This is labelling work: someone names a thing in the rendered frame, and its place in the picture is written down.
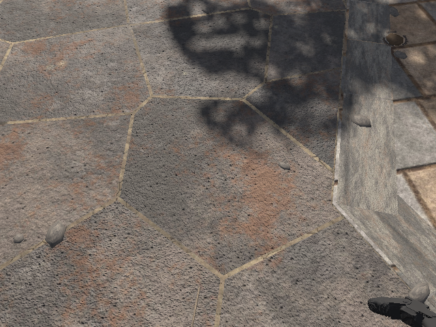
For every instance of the right robot hand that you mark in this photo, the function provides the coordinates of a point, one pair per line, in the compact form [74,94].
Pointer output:
[408,310]

